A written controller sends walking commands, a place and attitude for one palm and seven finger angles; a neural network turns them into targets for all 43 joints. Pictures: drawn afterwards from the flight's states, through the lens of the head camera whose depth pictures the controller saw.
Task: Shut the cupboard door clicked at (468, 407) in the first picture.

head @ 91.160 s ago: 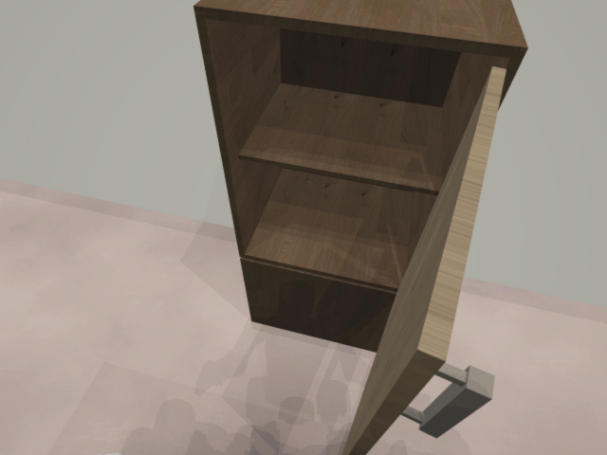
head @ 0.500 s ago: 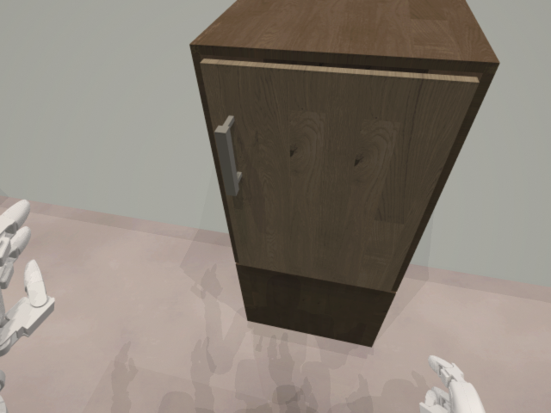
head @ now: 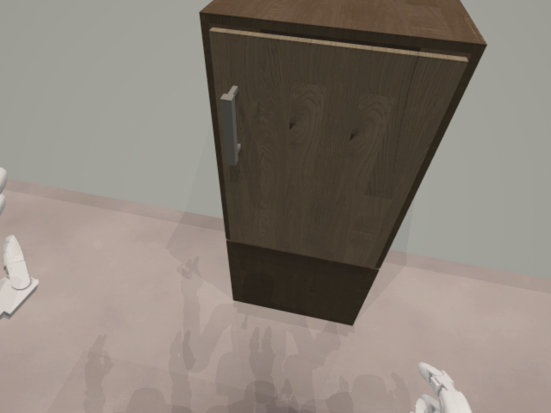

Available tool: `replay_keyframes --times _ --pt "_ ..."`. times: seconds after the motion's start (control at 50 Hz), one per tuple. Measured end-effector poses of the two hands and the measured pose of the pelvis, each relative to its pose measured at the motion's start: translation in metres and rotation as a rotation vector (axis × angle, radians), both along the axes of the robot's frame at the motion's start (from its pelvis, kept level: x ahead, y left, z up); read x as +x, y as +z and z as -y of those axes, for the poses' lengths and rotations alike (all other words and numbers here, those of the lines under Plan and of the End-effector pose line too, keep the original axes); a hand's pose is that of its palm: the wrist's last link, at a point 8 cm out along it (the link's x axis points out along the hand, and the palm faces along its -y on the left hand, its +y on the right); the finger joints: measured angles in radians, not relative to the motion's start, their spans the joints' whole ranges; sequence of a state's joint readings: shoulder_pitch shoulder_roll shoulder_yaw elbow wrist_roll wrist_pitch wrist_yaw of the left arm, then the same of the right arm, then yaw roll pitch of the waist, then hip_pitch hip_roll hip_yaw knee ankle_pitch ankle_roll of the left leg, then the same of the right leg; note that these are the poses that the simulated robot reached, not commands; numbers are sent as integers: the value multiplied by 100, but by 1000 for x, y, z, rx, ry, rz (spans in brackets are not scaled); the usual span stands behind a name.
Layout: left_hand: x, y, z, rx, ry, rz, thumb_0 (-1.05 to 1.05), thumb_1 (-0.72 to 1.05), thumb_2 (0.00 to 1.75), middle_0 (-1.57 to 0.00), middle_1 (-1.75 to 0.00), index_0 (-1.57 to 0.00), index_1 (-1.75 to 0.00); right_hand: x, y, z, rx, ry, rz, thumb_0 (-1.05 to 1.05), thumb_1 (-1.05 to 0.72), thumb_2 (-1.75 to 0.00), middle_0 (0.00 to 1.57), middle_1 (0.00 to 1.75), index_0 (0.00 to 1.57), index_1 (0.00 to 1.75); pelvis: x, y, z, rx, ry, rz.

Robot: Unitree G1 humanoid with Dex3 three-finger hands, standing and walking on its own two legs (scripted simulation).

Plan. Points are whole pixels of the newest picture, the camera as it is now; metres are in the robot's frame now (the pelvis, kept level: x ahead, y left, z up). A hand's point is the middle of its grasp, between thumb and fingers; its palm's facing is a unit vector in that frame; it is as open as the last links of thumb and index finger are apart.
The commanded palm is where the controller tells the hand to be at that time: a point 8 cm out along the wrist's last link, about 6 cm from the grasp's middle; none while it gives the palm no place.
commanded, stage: step back with the hand held close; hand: left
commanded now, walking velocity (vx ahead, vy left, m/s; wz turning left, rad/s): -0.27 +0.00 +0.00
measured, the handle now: (233, 126) +0.62 +0.13 +0.10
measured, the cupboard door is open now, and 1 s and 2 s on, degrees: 0 0 0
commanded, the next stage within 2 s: stop stepping back and stand still in 0.70 s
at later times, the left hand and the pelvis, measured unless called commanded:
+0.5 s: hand (20, 336) +0.15 +0.24 +0.18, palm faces +0.38 -0.81 -0.44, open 7.4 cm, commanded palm +0.08 +0.29 +0.19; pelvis -0.06 -0.01 +0.00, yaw +0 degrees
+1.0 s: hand out of the picture +0.02 +0.28 +0.18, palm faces +0.47 -0.76 -0.44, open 7.4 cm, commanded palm -0.03 +0.30 +0.19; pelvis -0.16 +0.00 +0.01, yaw +2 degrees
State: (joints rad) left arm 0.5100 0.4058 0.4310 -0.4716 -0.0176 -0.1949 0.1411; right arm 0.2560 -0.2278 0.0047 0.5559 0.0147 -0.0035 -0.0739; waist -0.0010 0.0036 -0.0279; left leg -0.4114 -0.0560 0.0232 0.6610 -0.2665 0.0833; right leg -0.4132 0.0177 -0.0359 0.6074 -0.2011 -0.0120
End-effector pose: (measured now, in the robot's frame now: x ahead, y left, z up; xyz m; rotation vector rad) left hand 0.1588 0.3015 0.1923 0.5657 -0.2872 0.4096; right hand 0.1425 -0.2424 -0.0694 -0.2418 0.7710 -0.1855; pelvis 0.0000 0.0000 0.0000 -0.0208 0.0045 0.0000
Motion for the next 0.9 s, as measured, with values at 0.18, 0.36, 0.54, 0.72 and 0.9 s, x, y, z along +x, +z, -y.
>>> replay_keyframes --times 0.18,0.36,0.54,0.72,0.9 --pt "-15 1 -1 3 -39 54 2 89 90 -21 -30 -22 -30 -26 1 6 -44 -6 -42 2 -90 -89 20 30 21 30 -17 -2 -3 -14 17 -13" --pt "-33 7 -13 42 -12 59 2 89 90 -21 -30 -22 -30 -28 5 -5 -38 22 -8 2 -90 -89 20 30 21 30 -29 1 -2 -36 20 -41" --pt "-61 6 28 19 -127 25 2 89 90 -21 -30 -21 -30 -32 14 -7 17 67 90 1 -90 -89 21 30 21 30 -72 2 16 -31 1 -24" --pt "-116 15 12 16 6 43 2 88 90 -22 -30 -22 -30 -84 18 12 -31 53 -27 1 -90 -89 21 30 21 30 -101 13 20 29 36 -47" --pt "-155 -1 -14 9 27 -21 2 89 90 -21 -30 -22 -30 -138 8 -1 -38 8 -26 2 -90 -89 20 30 21 30 -148 5 1 22 51 -47"
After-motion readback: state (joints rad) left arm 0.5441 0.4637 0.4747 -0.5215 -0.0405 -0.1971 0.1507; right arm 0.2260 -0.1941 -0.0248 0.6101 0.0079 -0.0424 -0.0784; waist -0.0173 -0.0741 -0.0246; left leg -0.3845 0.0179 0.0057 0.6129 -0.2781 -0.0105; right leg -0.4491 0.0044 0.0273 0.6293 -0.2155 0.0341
